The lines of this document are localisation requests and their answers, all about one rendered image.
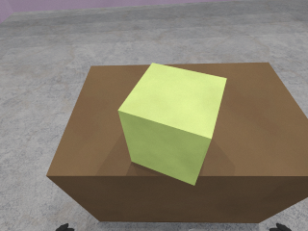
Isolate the carton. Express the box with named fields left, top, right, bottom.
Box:
left=117, top=63, right=227, bottom=185

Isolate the pedestal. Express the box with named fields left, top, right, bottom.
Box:
left=46, top=62, right=308, bottom=223

